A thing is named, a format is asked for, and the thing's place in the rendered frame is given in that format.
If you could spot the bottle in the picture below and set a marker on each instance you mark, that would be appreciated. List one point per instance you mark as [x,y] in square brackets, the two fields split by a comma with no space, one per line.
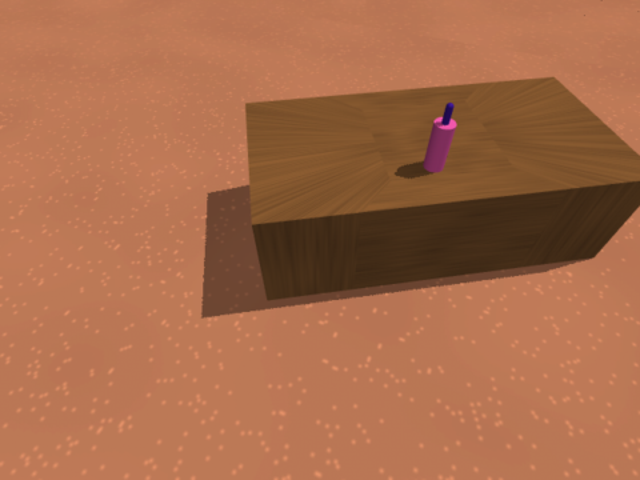
[440,141]

